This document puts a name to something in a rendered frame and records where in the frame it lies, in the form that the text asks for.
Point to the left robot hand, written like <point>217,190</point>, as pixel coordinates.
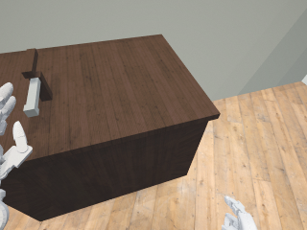
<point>16,155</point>

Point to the tap lever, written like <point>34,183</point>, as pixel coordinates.
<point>31,106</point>

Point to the counter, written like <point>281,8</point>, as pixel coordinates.
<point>115,117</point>

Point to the right robot hand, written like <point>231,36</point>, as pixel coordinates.
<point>244,220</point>

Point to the left robot forearm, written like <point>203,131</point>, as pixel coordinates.
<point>4,211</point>

